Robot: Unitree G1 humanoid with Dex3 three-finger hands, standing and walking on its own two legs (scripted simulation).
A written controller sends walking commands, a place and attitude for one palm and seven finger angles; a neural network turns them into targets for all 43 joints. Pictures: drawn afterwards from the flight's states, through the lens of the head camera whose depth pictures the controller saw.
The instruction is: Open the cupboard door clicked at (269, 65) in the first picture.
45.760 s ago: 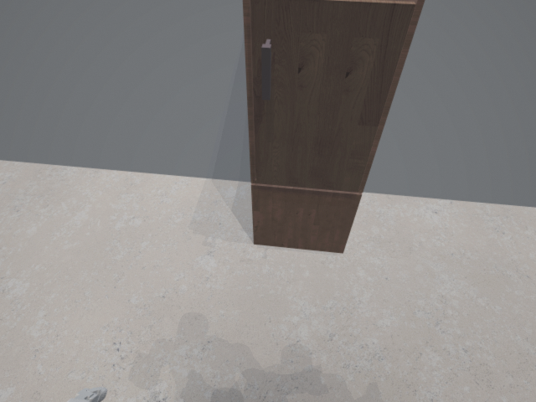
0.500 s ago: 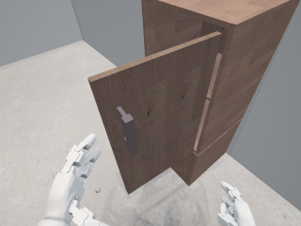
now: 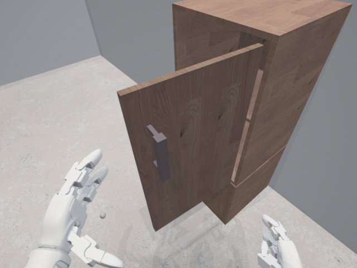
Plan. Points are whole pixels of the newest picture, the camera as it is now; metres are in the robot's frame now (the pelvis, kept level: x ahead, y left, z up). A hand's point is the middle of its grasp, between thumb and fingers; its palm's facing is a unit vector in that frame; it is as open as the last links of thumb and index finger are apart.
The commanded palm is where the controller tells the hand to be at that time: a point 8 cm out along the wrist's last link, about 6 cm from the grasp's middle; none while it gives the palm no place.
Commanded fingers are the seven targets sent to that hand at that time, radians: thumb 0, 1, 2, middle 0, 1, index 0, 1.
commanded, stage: draw the hand back to the body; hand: left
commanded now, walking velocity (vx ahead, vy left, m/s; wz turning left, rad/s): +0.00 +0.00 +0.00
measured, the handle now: (158, 153) +0.34 +0.08 +0.11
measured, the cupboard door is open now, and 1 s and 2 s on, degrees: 85 85 85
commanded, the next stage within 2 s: step back with the hand held close in 1.24 s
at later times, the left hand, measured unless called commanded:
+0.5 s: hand (63, 198) +0.19 +0.22 +0.15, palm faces +0.32 -0.88 -0.36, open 13.5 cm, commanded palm +0.14 +0.26 +0.17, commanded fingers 0.00 0.31 0.64 -0.18 -0.30 -0.18 -0.30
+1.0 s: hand (36, 175) +0.21 +0.26 +0.19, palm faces +0.46 -0.80 -0.39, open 7.9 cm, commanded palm +0.16 +0.30 +0.19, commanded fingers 0.00 0.90 0.90 -0.20 -0.30 -0.20 -0.30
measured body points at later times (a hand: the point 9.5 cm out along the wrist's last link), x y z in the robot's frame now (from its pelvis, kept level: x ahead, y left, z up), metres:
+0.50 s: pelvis +0.01 +0.01 +0.02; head -0.01 -0.01 +0.47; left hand +0.17 +0.26 +0.17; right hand +0.20 -0.20 -0.06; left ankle -0.01 +0.12 -0.72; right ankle +0.02 -0.11 -0.72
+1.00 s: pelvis +0.02 +0.00 +0.03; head +0.00 -0.02 +0.47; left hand +0.18 +0.30 +0.21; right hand +0.21 -0.22 -0.06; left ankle -0.01 +0.12 -0.72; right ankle +0.02 -0.11 -0.72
